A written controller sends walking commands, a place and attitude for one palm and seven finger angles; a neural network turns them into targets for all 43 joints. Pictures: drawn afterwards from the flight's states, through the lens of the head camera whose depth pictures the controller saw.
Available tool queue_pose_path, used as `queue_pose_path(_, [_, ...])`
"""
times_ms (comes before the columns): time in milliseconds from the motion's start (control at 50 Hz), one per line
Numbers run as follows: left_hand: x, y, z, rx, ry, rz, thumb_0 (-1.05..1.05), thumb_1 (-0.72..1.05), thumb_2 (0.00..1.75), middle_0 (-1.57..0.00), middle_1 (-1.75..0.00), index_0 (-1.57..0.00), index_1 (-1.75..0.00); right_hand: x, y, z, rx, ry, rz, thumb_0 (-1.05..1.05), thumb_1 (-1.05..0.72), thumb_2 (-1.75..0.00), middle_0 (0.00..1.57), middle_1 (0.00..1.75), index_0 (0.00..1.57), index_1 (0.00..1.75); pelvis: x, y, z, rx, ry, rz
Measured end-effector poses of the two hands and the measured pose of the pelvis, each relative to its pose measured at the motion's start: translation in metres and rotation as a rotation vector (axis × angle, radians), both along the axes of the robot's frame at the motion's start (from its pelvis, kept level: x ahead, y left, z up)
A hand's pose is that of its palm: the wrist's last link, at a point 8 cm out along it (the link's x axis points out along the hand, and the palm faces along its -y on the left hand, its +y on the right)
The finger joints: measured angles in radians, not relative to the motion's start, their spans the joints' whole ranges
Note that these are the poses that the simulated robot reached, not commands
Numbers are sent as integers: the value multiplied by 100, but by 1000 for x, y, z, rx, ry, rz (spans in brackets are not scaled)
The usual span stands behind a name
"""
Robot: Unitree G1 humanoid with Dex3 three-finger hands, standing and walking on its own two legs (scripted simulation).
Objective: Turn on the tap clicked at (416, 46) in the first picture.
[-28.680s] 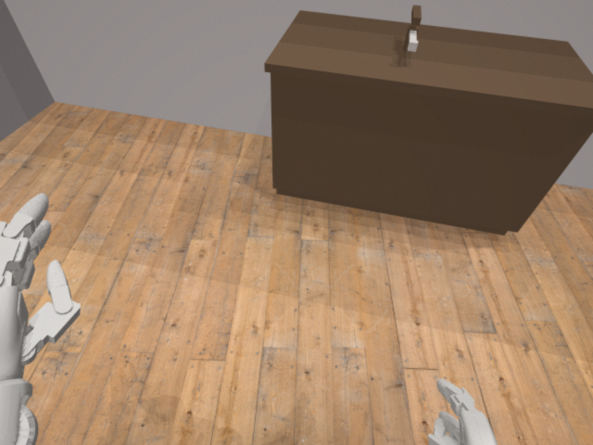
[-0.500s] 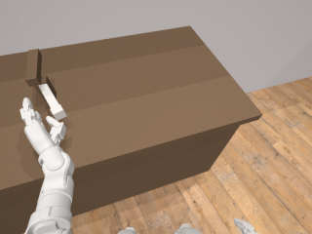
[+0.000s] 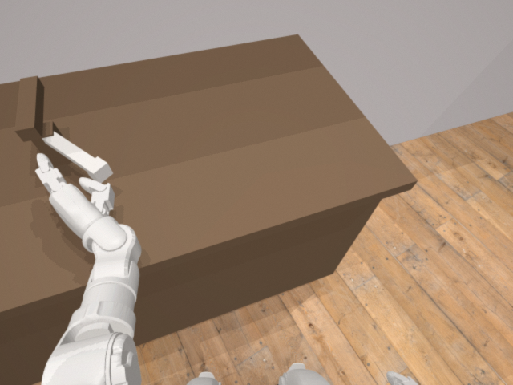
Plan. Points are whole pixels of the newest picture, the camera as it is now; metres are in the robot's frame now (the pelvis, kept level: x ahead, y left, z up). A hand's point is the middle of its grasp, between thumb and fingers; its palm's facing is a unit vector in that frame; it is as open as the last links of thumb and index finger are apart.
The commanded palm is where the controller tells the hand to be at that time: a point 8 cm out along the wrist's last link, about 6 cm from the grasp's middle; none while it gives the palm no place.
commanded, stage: push the lever round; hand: left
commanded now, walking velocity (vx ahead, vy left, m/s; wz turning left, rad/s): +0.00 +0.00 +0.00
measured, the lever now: (98, 170) +0.45 +0.26 +0.05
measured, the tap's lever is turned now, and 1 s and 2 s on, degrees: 36 61 86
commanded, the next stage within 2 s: lift the hand up off the lever in 1.38 s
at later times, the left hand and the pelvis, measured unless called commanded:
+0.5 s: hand (125, 175) +0.45 +0.22 +0.04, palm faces +0.81 -0.58 -0.10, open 7.8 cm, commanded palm +0.40 +0.23 +0.05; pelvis +0.01 +0.00 +0.00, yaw +0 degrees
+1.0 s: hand (138, 162) +0.48 +0.21 +0.04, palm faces +0.84 -0.52 -0.14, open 7.9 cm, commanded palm +0.43 +0.21 +0.05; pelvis +0.01 +0.00 -0.01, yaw +0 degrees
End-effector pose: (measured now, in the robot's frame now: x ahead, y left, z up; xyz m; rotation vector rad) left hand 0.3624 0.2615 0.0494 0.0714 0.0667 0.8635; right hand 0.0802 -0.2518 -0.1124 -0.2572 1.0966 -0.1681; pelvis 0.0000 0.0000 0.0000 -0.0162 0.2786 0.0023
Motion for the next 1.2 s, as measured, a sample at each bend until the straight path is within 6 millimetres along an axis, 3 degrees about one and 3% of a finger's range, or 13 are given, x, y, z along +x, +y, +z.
queue_pose_path(320, [27,-14,-4,-20,22,66,2,90,90,-15,-15,-15,-15,-22,1,-4,17,90,-28,0,-90,-90,21,30,20,30,8,2,-1,-2,33,-7])
queue_pose_path(740, [47,-33,-3,-34,59,133,2,92,91,-15,-15,-15,-15,-18,10,-11,48,117,3,0,-90,-90,21,30,20,30,10,3,-5,-8,63,2])
queue_pose_path(1200, [69,-47,1,-28,88,172,2,90,90,-15,-15,-13,-14,-55,-2,-12,51,191,-32,0,-90,-90,21,30,20,30,8,-7,-7,-4,95,-4])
